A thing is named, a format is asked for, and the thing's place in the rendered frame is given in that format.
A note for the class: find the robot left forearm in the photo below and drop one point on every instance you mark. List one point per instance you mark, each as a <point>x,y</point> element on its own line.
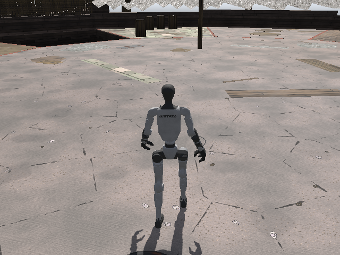
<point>144,137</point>

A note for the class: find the robot left upper arm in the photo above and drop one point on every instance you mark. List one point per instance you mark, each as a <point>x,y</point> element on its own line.
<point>149,120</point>

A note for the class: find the left robot shin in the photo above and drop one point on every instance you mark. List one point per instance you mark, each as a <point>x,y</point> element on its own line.
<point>158,199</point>

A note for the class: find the robot right foot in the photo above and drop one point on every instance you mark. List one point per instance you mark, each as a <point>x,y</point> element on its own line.
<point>183,203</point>

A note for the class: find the right robot hand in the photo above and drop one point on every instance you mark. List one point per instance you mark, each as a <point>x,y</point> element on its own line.
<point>202,154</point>

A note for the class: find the robot right upper arm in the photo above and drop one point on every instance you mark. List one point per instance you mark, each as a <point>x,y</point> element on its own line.
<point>188,120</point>

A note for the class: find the left robot hand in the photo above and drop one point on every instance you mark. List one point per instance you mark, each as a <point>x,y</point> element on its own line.
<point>144,145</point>

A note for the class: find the robot right forearm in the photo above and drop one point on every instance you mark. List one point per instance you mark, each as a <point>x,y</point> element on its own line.
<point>197,141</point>

